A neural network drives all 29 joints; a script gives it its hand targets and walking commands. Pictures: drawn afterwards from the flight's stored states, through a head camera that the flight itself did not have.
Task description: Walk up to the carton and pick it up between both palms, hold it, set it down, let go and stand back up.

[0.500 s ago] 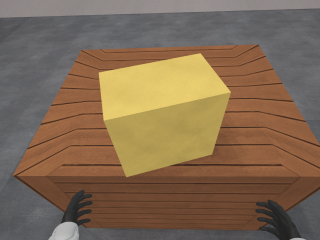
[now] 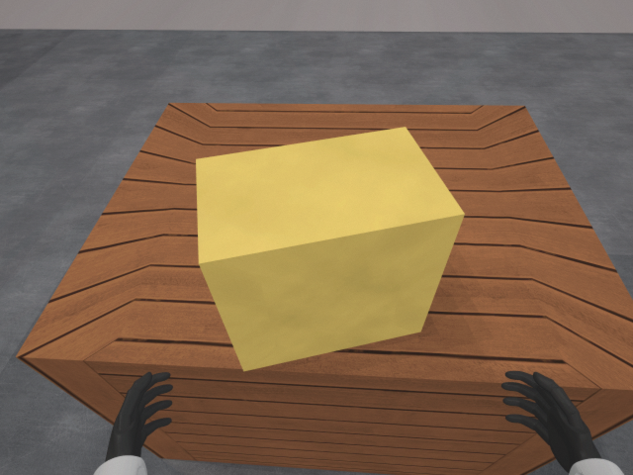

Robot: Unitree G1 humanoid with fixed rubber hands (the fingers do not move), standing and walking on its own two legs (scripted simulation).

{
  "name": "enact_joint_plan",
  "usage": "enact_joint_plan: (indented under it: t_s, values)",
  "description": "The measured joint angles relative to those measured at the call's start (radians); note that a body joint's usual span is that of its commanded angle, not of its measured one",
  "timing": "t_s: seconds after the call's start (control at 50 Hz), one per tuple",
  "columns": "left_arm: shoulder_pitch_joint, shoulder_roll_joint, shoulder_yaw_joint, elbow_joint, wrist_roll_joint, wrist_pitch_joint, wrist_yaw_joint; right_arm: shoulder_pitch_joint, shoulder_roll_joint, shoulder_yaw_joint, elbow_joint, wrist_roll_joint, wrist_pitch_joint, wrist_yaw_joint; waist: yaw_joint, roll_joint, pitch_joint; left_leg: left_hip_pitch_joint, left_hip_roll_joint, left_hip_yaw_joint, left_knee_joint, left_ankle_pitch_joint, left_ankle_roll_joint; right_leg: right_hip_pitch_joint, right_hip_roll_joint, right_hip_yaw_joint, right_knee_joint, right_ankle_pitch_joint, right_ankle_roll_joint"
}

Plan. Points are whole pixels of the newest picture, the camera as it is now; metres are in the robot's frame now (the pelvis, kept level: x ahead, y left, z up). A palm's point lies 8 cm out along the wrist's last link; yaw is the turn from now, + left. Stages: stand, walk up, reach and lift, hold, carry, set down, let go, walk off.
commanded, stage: reach and lift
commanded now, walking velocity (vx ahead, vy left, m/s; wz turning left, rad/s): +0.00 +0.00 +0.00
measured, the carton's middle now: (320, 255) +0.40 +0.04 +0.04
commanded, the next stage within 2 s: none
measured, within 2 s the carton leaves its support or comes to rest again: neither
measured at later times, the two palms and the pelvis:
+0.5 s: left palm (145, 408) +0.19 +0.23 +0.01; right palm (584, 398) +0.23 -0.28 +0.01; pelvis -0.02 +0.00 +0.00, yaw -1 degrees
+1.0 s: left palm (126, 345) +0.24 +0.25 +0.07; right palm (553, 319) +0.31 -0.25 +0.05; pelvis -0.03 +0.00 +0.00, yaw -1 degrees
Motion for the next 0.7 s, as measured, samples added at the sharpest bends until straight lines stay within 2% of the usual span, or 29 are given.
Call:
enact_joint_plan:
  t_s: [0.14, 0.3, 0.4, 0.5, 0.58, 0.7]
  values:
    - [-0.008, 0.029, -0.008, -0.025, -0.062, -0.077, 0.006, -0.011, -0.026, 0.037, -0.02, 0.062, -0.046, 0.006, 0.001, 0.007, -0.004, -0.003, -0.006, 0.005, 0.001, 0.0, 0.007, -0.004, -0.005, 0.007, -0.003, 0.003, 0.005]
    - [-0.063, 0.015, -0.042, -0.038, -0.1, -0.085, 0.034, -0.075, -0.082, 0.054, 0.039, 0.137, -0.058, 0.054, 0.017, -0.001, -0.013, -0.039, 0.001, 0.012, 0.027, -0.002, 0.01, -0.03, 0.003, 0.018, -0.008, 0.023, 0.005]
    - [-0.091, -0.004, -0.058, -0.046, -0.114, -0.054, 0.06, -0.123, -0.113, 0.05, 0.064, 0.179, -0.048, 0.084, 0.021, -0.011, -0.026, -0.079, 0.005, 0.012, 0.043, 0.003, 0.009, -0.074, 0.008, 0.021, 0.013, 0.027, 0.001]
    - [-0.172, 0.0, -0.053, -0.019, -0.114, -0.011, 0.071, -0.192, -0.126, 0.051, 0.055, 0.187, -0.013, 0.079, 0.028, -0.02, -0.022, -0.107, 0.006, 0.009, 0.051, 0.012, 0.005, -0.114, 0.01, 0.023, 0.045, 0.025, -0.001]
    - [-0.225, 0.024, -0.041, -0.064, -0.141, 0.042, 0.077, -0.259, -0.128, 0.067, 0.024, 0.199, 0.018, 0.073, 0.028, -0.026, -0.019, -0.12, 0.008, 0.006, 0.046, 0.027, 0.0, -0.135, 0.014, 0.023, 0.055, 0.031, -0.005]
    - [-0.304, 0.034, 0.003, -0.097, -0.118, 0.128, 0.048, -0.332, -0.144, 0.071, -0.003, 0.188, 0.089, 0.055, 0.032, -0.016, -0.023, -0.12, 0.006, -0.004, 0.023, 0.05, -0.001, -0.134, 0.014, 0.016, 0.039, 0.048, -0.008]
